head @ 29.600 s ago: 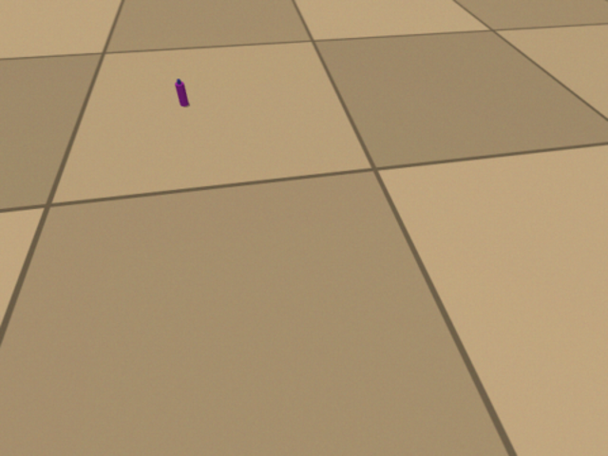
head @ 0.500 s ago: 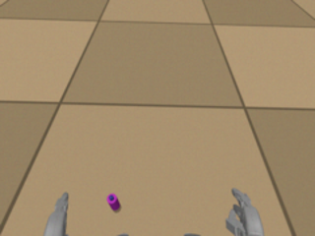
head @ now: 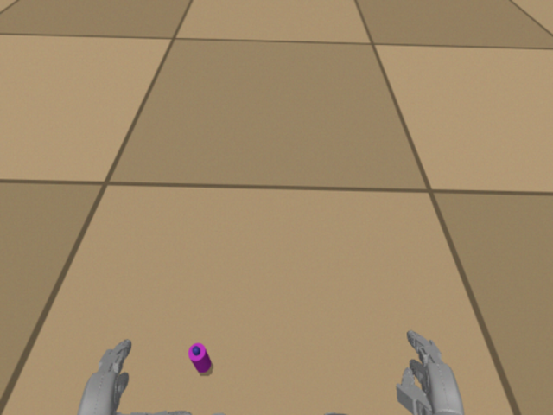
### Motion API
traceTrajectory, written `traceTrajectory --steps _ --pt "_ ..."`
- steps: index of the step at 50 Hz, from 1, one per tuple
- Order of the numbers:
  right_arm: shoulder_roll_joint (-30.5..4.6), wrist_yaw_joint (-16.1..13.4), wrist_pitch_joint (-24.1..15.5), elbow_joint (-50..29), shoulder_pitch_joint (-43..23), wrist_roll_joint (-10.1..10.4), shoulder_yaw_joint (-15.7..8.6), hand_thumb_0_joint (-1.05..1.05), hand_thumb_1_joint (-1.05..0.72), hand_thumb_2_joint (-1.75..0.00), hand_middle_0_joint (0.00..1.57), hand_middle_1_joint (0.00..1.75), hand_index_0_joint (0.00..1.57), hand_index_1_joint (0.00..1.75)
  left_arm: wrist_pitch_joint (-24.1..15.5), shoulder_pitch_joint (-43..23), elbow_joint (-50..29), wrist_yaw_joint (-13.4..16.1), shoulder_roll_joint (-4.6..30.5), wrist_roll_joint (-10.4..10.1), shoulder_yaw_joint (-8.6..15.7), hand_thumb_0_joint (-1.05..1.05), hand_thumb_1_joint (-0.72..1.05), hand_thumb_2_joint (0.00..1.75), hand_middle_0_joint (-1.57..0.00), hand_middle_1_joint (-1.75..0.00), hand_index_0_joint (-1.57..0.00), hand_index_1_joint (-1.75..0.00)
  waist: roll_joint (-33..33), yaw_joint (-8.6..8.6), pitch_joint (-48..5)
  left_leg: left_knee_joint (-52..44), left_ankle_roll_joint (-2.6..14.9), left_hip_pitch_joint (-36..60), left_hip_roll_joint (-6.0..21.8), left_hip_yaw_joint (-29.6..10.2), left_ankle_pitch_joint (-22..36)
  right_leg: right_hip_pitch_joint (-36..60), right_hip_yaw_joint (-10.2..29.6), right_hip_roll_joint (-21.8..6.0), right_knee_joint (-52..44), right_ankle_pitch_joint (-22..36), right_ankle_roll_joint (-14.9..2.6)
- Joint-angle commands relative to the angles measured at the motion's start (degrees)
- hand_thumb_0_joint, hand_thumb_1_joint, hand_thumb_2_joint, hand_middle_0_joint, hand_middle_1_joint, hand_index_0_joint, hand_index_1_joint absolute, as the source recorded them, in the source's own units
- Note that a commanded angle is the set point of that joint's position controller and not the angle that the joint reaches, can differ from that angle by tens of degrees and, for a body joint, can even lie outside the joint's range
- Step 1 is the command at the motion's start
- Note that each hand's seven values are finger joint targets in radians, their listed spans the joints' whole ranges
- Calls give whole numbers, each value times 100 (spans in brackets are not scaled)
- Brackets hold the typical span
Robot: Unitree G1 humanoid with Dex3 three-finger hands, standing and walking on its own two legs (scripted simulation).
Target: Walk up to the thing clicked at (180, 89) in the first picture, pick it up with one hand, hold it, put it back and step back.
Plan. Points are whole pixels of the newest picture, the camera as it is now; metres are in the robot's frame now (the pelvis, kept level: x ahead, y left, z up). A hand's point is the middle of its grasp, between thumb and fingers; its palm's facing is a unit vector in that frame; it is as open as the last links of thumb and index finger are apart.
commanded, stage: stand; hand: left
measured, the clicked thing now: (199, 357) +0.39 +0.22 -0.64
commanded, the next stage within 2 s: none
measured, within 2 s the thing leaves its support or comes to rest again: neither
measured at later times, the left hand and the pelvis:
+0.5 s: hand out of the picture +0.06 +0.25 -0.11, palm faces -0.02 -0.94 -0.34, open 7.5 cm; pelvis -0.01 +0.01 +0.04, yaw +0 degrees
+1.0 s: hand out of the picture +0.02 +0.25 -0.10, palm faces -0.01 -0.94 -0.35, open 7.4 cm; pelvis -0.02 +0.01 +0.06, yaw +0 degrees
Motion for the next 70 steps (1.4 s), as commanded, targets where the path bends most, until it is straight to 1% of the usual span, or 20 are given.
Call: traceTrajectory --steps 1,3,4,5,7,9,15,19,23,25,28,30,34,38,41,48,49,62,67,70 --pt "-653 -58 -302 -924 -354 -29 -294 0 -90 -90 20 30 20 30 -266 -125 -1071 61 571 40 331 0 46 90 -20 -30 -20 -30 -17 24 -590 -835 109 475 -217 156 1578 329 -105 163 -761 1442 -87" --pt "-658 -55 -294 -910 -341 -40 -303 0 -90 -90 20 30 20 30 -275 -147 -1088 58 596 41 355 0 62 90 -20 -30 -20 -30 33 15 -673 -880 95 536 -199 138 1569 347 -127 191 -743 1395 -106" --pt "-1484 286 87 313 -683 -676 -535 0 -90 -90 20 30 20 30 -973 -1169 922 -215 1341 567 565 0 70 90 -20 -30 -20 -30 -371 211 278 -1185 343 715 72 -243 2263 759 430 -286 -830 1731 -431" --pt "-1442 475 260 533 -596 -724 -607 0 -90 -90 20 30 20 30 -1248 -901 1443 -361 1414 651 600 0 78 90 -20 -30 -20 -30 -737 230 -56 -1001 439 874 29 0 2172 954 587 -398 -1035 1910 -574" --pt "-1383 651 374 623 -551 -571 -640 0 -90 -90 20 30 20 30 -1567 -944 1920 -509 1567 519 522 0 90 90 -20 -30 -20 -30 -509 119 -231 -1075 457 1062 -57 -36 1943 1248 862 -549 -1200 1990 -662" --pt "-1339 814 375 824 -531 -420 -624 0 -90 -90 20 30 20 30 -1681 -1218 2367 -598 1515 389 484 0 90 90 -20 -30 -20 -30 -400 138 -133 -1366 460 1349 -89 -39 1682 1108 832 -554 -1346 1732 -576" --pt "-1352 963 466 1404 -717 -389 -669 0 -90 -90 20 30 20 30 -1805 -1604 3608 -600 1599 330 449 0 90 90 -20 -30 -20 -30 -278 157 224 -2104 434 1510 16 -247 1231 1359 684 -526 -1900 1172 -395" --pt "-1455 946 463 1779 -704 -354 -630 0 -90 -90 20 30 20 30 -1832 -1565 4250 -584 1578 265 407 0 90 90 -20 -30 -20 -30 -43 221 213 -2517 389 1840 150 -366 2126 1890 553 -513 -2019 2027 -294" --pt "-1594 911 493 2152 -702 -322 -595 0 -90 -90 20 30 20 30 -1771 -1597 4823 -568 1616 213 361 0 90 90 -20 -30 -20 -30 58 229 310 -3020 337 2168 264 -441 2431 2209 511 -515 -2340 2101 -236" --pt "-1651 897 508 2331 -698 -293 -585 0 -90 -90 20 30 20 30 -1749 -1650 5064 -565 1674 202 354 0 90 90 -20 -30 -20 -30 34 215 390 -3213 299 2283 282 -437 2516 2332 501 -530 -2515 2083 -215" --pt "-1692 896 547 2558 -791 -273 -562 0 -90 -90 20 30 20 30 -1729 -1683 5423 -569 1723 212 326 0 90 90 -20 -30 -20 -30 -47 223 639 -3488 261 2345 288 -426 2056 2314 505 -536 -2808 1735 -172" --pt "-1722 906 574 2687 -791 -253 -554 0 -90 -90 20 30 20 30 -1730 -1756 5590 -585 1781 209 320 0 90 90 -20 -30 -20 -30 -130 202 699 -3682 251 2301 283 -448 1573 2381 531 -559 -2952 1554 -174" --pt "-1726 909 579 2904 -842 -237 -534 0 -90 -90 20 30 20 30 -1752 -1797 5869 -594 1785 211 283 0 90 90 -20 -30 -20 -30 -168 192 689 -3705 216 2563 275 -385 1901 2409 575 -625 -3170 1750 -150" --pt "-1716 934 614 3043 -845 -229 -504 0 -90 -90 20 30 20 30 -1753 -1895 6050 -605 1830 204 281 0 90 90 -20 -30 -20 -30 -224 153 825 -3872 212 2439 259 -404 1416 2400 577 -603 -3325 1465 -118" --pt "-1689 939 612 3107 -898 -236 -501 0 -90 -90 20 30 20 30 -1760 -1949 6149 -603 1843 211 283 0 90 90 -20 -30 -20 -30 -320 150 782 -3847 207 2559 289 -371 1636 2373 617 -664 -3416 1515 -123" --pt "-1743 957 608 3192 -1014 -221 -485 0 -90 -90 20 30 20 30 -1769 -1997 6266 -614 1863 198 284 0 90 90 -20 -30 -20 -30 -256 172 772 -3895 191 2581 302 -346 1609 2370 630 -660 -3506 1483 -109" --pt "-1747 961 619 3216 -957 -214 -470 0 -90 -90 20 30 20 30 -1770 -2031 6267 -624 1877 200 279 0 90 90 -20 -30 -20 -30 -210 153 853 -3920 176 2434 264 -335 1406 2393 631 -637 -3538 1338 -84" --pt "-1827 952 594 3288 -1007 -193 -424 0 -90 -90 20 30 20 30 -1765 -2117 6343 -651 1917 163 295 0 90 90 -20 -30 -20 -30 -168 143 592 -3915 195 2674 387 -275 1907 2576 698 -706 -3499 1974 -154" --pt "-1844 957 591 3290 -1032 -182 -413 0 -90 -90 20 30 20 30 -1751 -2137 6342 -667 1905 151 284 0 90 90 -20 -30 -20 -30 -242 141 689 -3967 174 2677 400 -285 1806 2462 687 -668 -3535 1734 -142" --pt "-1885 957 577 3290 -1045 -182 -423 0 -90 -90 20 30 20 30 -1766 -2174 6314 -667 1911 158 287 0 90 90 -20 -30 -20 -30 -240 136 560 -3925 166 2729 416 -267 2049 2548 695 -689 -3544 1989 -132"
